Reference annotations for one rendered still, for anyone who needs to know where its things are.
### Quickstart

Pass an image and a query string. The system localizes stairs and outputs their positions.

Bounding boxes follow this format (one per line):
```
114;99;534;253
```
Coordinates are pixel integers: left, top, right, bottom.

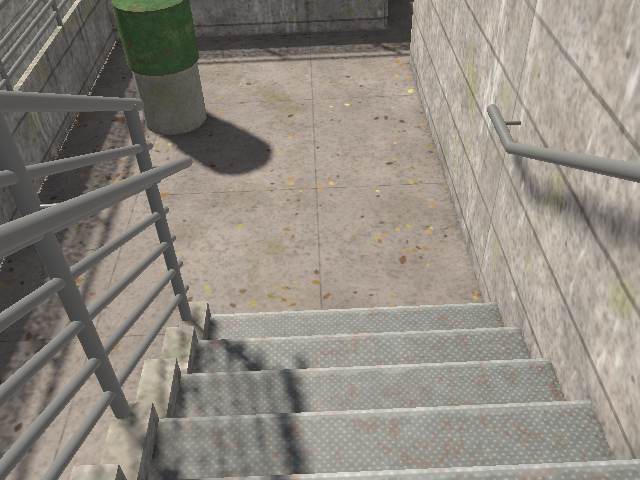
148;302;640;480

